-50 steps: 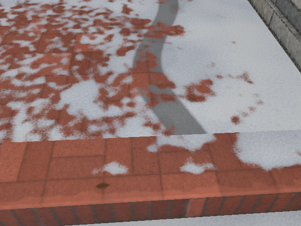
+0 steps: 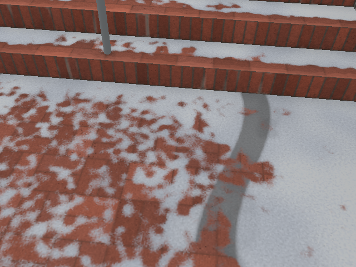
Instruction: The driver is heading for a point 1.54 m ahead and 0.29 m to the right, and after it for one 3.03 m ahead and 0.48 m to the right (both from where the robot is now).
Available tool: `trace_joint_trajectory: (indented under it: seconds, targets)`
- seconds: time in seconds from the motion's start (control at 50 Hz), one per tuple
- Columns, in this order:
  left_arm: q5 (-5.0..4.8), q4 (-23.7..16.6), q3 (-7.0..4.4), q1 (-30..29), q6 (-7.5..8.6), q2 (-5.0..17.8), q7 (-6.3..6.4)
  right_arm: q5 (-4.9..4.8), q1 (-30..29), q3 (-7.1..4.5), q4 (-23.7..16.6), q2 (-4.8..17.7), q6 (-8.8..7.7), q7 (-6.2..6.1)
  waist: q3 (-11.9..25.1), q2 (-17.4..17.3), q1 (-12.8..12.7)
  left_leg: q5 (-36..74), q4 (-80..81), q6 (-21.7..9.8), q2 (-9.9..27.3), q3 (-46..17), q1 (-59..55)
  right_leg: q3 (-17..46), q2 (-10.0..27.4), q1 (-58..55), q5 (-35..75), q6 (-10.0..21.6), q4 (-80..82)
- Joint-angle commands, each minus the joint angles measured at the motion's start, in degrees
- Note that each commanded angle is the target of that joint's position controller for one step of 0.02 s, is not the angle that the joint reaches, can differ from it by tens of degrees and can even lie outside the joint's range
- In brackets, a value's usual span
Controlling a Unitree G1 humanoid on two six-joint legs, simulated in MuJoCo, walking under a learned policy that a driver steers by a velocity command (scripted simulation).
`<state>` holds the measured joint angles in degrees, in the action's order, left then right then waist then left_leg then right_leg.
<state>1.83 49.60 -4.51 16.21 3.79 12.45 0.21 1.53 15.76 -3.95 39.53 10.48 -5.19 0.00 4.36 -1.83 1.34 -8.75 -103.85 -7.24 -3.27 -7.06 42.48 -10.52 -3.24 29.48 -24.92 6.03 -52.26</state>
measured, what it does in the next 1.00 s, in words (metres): climbs, turning right: left foot, then right foot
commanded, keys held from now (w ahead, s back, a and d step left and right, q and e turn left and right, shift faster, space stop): w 0.04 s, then w+e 0.46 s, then e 0.20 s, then no key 0.28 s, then q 0.02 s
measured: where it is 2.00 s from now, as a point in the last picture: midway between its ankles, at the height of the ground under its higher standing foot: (200, 251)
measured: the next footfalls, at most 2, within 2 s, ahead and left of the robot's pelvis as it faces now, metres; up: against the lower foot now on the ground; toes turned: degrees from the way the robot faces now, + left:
left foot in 0.32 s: +0.36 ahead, +0.11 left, +0.00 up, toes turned -5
right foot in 0.78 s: +0.55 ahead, -0.17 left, +0.00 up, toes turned -22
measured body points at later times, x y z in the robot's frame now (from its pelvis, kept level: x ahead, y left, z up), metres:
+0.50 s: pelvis +0.30 +0.02 +0.06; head +0.31 +0.03 +0.51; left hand +0.44 +0.27 -0.06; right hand +0.36 -0.24 -0.04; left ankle +0.32 +0.11 -0.68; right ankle +0.23 -0.09 -0.59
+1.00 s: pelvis +0.45 -0.06 +0.05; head +0.47 -0.09 +0.50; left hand +0.66 +0.12 -0.06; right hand +0.46 -0.33 -0.08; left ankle +0.50 +0.07 -0.61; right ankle +0.52 -0.15 -0.68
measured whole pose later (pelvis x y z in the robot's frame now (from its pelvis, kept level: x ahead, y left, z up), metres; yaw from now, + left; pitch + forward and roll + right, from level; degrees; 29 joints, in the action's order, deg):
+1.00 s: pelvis +0.45 -0.06 +0.05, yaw -23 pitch +1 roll +1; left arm 1.2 39.6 -2.1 14.5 0.9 11.3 0.5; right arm 1.5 12.5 -2.0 43.7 12.8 1.2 -0.9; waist -1.9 -1.4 0.1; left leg -23.6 -63.5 0.2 2.6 0.4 30.0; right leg -1.8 -4.6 22.3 -4.7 6.3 -25.6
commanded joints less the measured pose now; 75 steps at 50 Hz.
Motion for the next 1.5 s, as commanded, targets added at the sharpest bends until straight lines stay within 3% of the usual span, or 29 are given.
trace_joint_trajectory:
  seconds: [0.02,0.08,0.16,0.22,0.26,0.3,0.32,0.34,0.36,0.4,0.44,0.54,0.66,0.74,0.76,0.78,0.8,0.82,0.86,0.9,1.08,1.2,1.22,1.24,1.26,1.28,1.32,1.4,1.5]
  targets:
    - [-0.06,-0.19,1.48,-3.19,3.06,-1.83,-0.74,-0.36,3.59,2.67,-5.18,-2.89,2.47,-0.35,-9.35,0.19,5.82,-3.12,9.46,0.59,3.45,-3.90,8.78,20.64,13.13,3.16,4.45,4.32,33.44]
    - [-1.79,0.17,0.69,-0.99,4.58,3.26,-0.49,1.14,-2.83,1.17,-5.57,3.11,2.27,0.84,-7.61,1.96,3.84,7.16,31.27,3.03,7.61,5.94,2.37,14.16,9.59,-1.52,20.91,5.72,39.94]
    - [-1.44,-1.38,-1.03,6.44,4.95,6.84,0.13,-1.05,-12.84,2.07,-5.63,-0.32,1.19,2.97,-4.32,3.89,-3.20,9.75,58.63,4.89,6.79,10.72,-8.57,14.02,9.09,-14.17,25.97,4.99,44.31]
    - [-1.26,-2.13,-1.18,9.61,3.30,6.78,0.10,-0.96,-17.32,1.80,-6.46,0.25,1.12,2.64,-5.36,6.18,-5.74,6.12,69.35,5.88,4.48,11.63,-7.29,16.07,11.06,-27.00,31.58,5.17,41.39]
    - [-1.15,-2.48,-1.21,10.23,2.94,7.24,0.19,-0.72,-15.79,1.11,-6.60,1.93,0.38,1.66,-3.44,8.07,-4.58,1.15,73.57,5.14,2.19,11.28,-12.49,17.15,12.34,-31.34,44.94,4.25,34.47]
    - [-1.19,-3.42,-1.59,8.70,2.83,8.61,0.19,0.42,-3.49,-0.36,-3.31,5.11,-0.89,0.54,2.61,6.91,1.13,1.82,79.45,3.02,0.98,10.34,-28.50,15.70,10.61,-28.87,50.84,2.48,19.74]
    - [-1.57,-5.25,-1.04,7.78,2.91,6.74,0.12,2.10,5.51,-1.38,-2.12,8.42,-1.64,-0.28,9.09,4.06,5.07,-1.18,78.07,0.51,8.97,3.32,-43.20,14.81,8.77,-18.58,37.43,1.75,7.47]
    - [-3.27,-8.89,0.60,9.22,2.88,0.29,0.01,4.09,9.47,-2.35,-3.25,13.94,-2.01,-0.94,16.14,-6.31,4.84,-6.13,78.94,-3.57,25.87,-18.26,-58.69,10.80,2.17,0.21,11.37,-0.29,-9.82]
    - [-3.22,-9.32,-0.22,11.59,2.38,3.24,0.16,2.69,7.42,-2.71,-3.18,14.62,-1.32,-0.80,18.04,-13.31,2.96,-4.63,85.37,-8.87,30.51,-35.09,-57.98,12.30,-0.67,9.03,-4.56,-0.73,-20.97]
    - [-1.53,-9.88,-0.82,4.13,1.44,4.86,-0.17,0.66,1.28,-0.41,-3.59,5.72,-1.02,-0.39,5.07,-0.37,1.64,-6.61,86.54,-5.78,24.54,-17.68,-44.55,15.02,4.65,11.84,4.67,-1.17,-23.08]
    - [-0.42,-10.73,-1.09,2.60,0.04,4.73,-1.05,-0.07,0.16,0.67,-1.79,4.04,-1.43,-1.12,-0.92,-2.43,-0.87,0.43,90.35,-1.91,19.69,-6.27,-36.43,14.91,6.23,9.94,8.12,-3.01,-18.88]
    - [0.67,-12.01,-0.59,-0.13,-2.72,2.88,-2.09,-0.34,2.61,0.10,1.86,7.37,-3.13,-1.06,-5.23,-2.48,-3.05,21.43,92.65,-2.52,19.35,5.35,-34.08,13.77,7.26,12.96,11.99,-5.31,-14.89]
    - [0.29,-14.48,0.53,-7.68,-2.59,2.19,-3.83,-0.72,1.49,-0.56,4.09,10.36,-1.95,-0.95,-6.09,-4.91,-1.66,30.32,89.63,1.47,15.54,18.20,-33.08,6.49,5.60,0.46,24.17,-3.40,11.20]
    - [1.67,-14.18,-0.63,-0.70,-1.48,4.59,-3.02,-1.46,2.90,-1.62,5.36,13.20,0.05,-1.71,-1.98,-3.58,-3.92,40.96,72.90,2.53,16.79,19.20,-37.60,4.57,0.73,-9.12,18.72,0.36,18.38]
    - [2.09,-12.32,-1.19,5.50,-0.67,5.62,-2.50,-1.58,3.12,-1.63,5.27,13.13,0.74,-1.71,1.13,-0.14,-6.78,35.14,62.21,3.88,14.24,20.25,-36.11,5.20,-1.01,-16.45,23.57,1.41,24.50]
    - [2.13,-12.39,-2.29,9.13,0.01,10.57,-1.54,-1.28,6.28,-0.99,3.64,10.34,1.15,-1.52,6.20,7.49,-7.02,11.50,46.48,6.08,11.12,20.54,-26.52,16.04,9.24,-27.96,45.11,3.66,22.40]
    - [0.91,-14.44,-2.83,6.96,-0.03,15.05,-0.79,-0.98,11.92,0.22,2.17,4.39,2.09,-1.19,11.47,15.86,-1.34,-31.71,27.69,8.32,2.76,16.88,-13.74,34.85,24.31,-36.98,85.13,11.43,17.33]
    - [-2.34,-15.02,-3.11,8.29,-0.85,15.24,-0.33,-0.89,12.04,0.26,2.15,6.64,3.18,-1.26,21.36,14.13,-4.52,-28.25,23.11,8.51,2.59,7.73,-11.48,41.18,26.90,-39.37,77.77,16.64,24.17]
    - [-2.18,-15.43,-0.63,0.81,-2.19,7.40,0.73,-0.38,3.39,0.38,1.48,7.31,3.84,-1.23,9.00,5.80,-2.93,-20.00,26.51,8.40,6.26,6.68,-8.45,32.28,20.76,-26.52,50.08,12.55,29.46]
    - [-1.94,-14.75,0.48,-1.47,-2.53,5.06,0.94,0.30,3.97,0.43,2.07,7.54,5.15,-1.16,3.32,5.97,0.06,-16.37,33.69,8.28,7.56,6.46,-13.89,25.66,16.02,-15.91,42.64,8.46,33.63]
    - [0.22,-11.68,1.34,-1.18,-2.34,4.64,0.72,-0.38,3.00,1.56,4.94,5.64,7.60,-0.82,-0.13,8.92,-0.86,-12.57,56.12,6.09,5.19,7.72,-24.23,19.74,13.66,-8.44,9.65,5.94,41.21]
    - [-1.16,-10.59,0.03,-1.52,-4.50,8.21,2.58,-0.40,4.58,1.20,4.41,5.65,6.86,-0.52,-3.87,5.40,-0.09,-11.30,72.46,2.11,2.33,10.08,-29.56,19.95,15.64,-7.93,1.46,4.12,36.90]
    - [-1.24,-10.12,-0.12,-1.02,-4.61,7.93,2.83,0.01,4.84,1.08,4.08,6.35,6.45,-0.46,-6.01,3.34,0.09,-8.79,78.94,0.76,3.67,6.36,-30.25,18.45,14.31,-6.44,1.67,1.67,34.12]
    - [-1.33,-10.90,0.21,-0.89,-4.64,6.02,2.89,0.87,5.93,0.59,3.35,9.00,5.85,-0.57,-5.40,-3.17,-0.45,-10.76,86.31,-1.30,11.78,-6.00,-31.19,14.21,10.34,-4.04,1.86,-1.24,24.88]
    - [-2.12,-12.81,0.59,-2.86,-4.20,4.42,2.57,-0.17,3.85,-0.88,2.65,13.51,5.99,-0.72,-9.36,-12.38,-1.16,-5.93,90.27,-6.00,20.76,-21.31,-27.57,5.85,0.29,1.76,1.23,-4.83,17.06]
    - [-1.02,-13.10,0.49,-5.58,-4.24,5.18,2.30,0.18,5.31,-1.34,2.80,13.70,5.96,-0.98,-9.90,-10.86,1.08,-0.09,91.68,-8.53,23.04,-22.87,-25.80,9.09,-0.06,1.94,-1.83,-4.90,6.96]
    - [-1.01,-12.67,0.14,-5.07,-4.73,4.93,1.68,-0.09,3.13,-1.50,2.73,12.88,5.93,-1.60,-7.78,-4.28,-1.45,4.79,89.58,-7.72,17.84,-15.83,-27.22,12.42,0.35,2.69,0.27,-5.59,-1.94]
    - [-0.64,-12.34,0.19,-3.88,-5.02,5.30,1.63,-0.91,1.36,-1.74,1.23,11.49,5.98,-1.10,-2.13,-3.86,-1.46,18.37,84.23,-6.02,12.47,-10.39,-34.55,11.71,0.46,2.68,2.04,-7.38,-2.44]
    - [-0.70,-15.71,1.07,-9.15,-4.20,5.59,0.41,-0.02,4.93,-3.05,1.00,13.49,6.63,-0.19,-3.80,-7.88,2.45,-22.03,88.68,-7.34,11.87,-19.23,-32.95,11.19,0.09,-1.45,-2.95,-6.69,12.17]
